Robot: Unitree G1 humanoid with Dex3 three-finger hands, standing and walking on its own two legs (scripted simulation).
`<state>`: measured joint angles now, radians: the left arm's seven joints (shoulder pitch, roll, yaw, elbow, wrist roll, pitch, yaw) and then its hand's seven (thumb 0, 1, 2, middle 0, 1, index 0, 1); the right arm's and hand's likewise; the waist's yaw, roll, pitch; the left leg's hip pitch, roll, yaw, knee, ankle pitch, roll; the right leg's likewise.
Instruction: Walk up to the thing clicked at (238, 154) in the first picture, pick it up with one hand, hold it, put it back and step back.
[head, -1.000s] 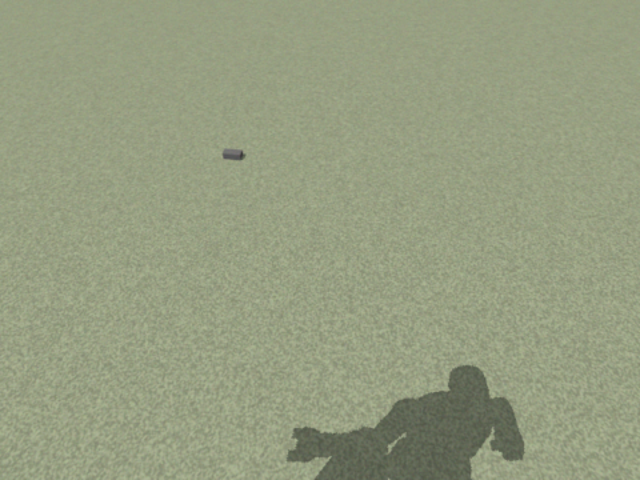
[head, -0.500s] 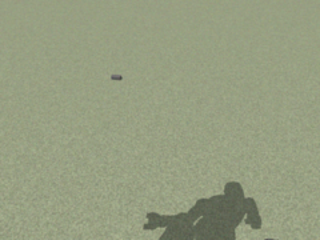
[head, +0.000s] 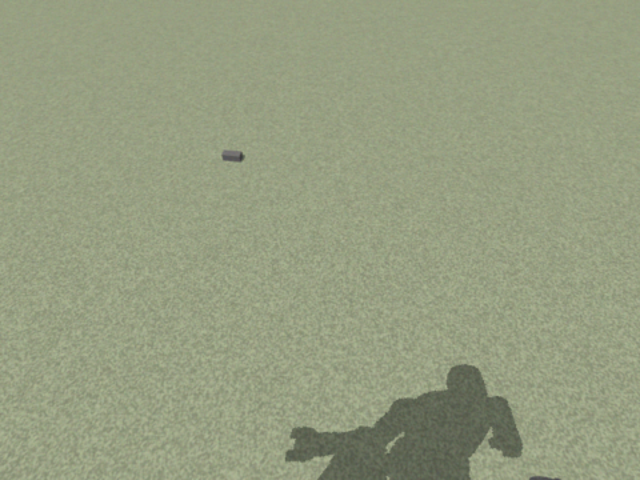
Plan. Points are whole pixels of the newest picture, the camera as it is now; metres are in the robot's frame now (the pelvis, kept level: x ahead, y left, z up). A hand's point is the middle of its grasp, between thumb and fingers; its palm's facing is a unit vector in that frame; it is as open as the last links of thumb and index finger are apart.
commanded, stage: stand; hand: left
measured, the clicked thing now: (232, 155) +1.63 +0.47 -0.77
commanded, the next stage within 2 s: walk up in 0.12 s
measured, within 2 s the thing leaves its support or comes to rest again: neither
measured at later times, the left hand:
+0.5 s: hand out of the picture +0.13 +0.25 -0.13, palm faces +0.00 -0.89 -0.46, open 7.4 cm
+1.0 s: hand (187, 339) +0.36 +0.26 -0.17, palm faces -0.02 -0.94 -0.33, open 7.4 cm
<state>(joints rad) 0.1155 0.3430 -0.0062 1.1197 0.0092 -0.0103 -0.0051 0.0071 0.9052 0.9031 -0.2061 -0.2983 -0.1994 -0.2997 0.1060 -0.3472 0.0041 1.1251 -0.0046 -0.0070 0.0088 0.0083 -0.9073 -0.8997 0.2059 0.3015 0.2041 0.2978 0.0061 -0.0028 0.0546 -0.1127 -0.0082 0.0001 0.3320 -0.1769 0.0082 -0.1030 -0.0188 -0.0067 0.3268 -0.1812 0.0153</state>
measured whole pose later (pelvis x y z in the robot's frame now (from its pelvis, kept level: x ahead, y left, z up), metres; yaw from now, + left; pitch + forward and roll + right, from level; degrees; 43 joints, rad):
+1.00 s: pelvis +0.33 +0.00 -0.02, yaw +1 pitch -2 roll -1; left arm 0.30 0.39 0.02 0.94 -0.02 -0.06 -0.02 0.01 0.91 0.90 -0.21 -0.30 -0.20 -0.30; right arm 0.14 -0.36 -0.08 0.85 -0.01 -0.04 0.08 0.01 -0.91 -0.90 0.21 0.30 0.20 0.30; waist 0.00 -0.01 0.12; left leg -0.33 0.02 0.07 0.57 -0.21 0.05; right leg -0.27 -0.01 0.04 1.16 -0.43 -0.05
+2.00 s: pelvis +0.78 +0.09 -0.01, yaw +0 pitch -3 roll +0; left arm 0.30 0.44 0.04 0.90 -0.02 -0.07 -0.02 0.01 0.91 0.90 -0.21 -0.30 -0.20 -0.30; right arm 0.27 -0.38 -0.06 0.82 0.00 -0.06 0.07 0.01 -0.91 -0.90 0.21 0.30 0.21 0.30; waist -0.02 -0.04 0.09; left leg -0.23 0.01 0.11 0.52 -0.25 0.05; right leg -0.47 -0.05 0.04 1.07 -0.32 -0.04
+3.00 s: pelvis +1.08 +0.21 -0.01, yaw -3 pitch -3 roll +1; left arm 0.29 0.42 0.04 0.91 0.01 -0.04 -0.04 0.01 0.91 0.90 -0.21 -0.30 -0.20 -0.30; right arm 0.37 -0.39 -0.05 0.85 -0.01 -0.06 0.05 0.01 -0.90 -0.90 0.21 0.30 0.21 0.30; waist -0.03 -0.04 0.10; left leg -0.17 0.01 0.13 0.51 -0.28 0.05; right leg -0.52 -0.06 0.02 0.90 -0.29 -0.01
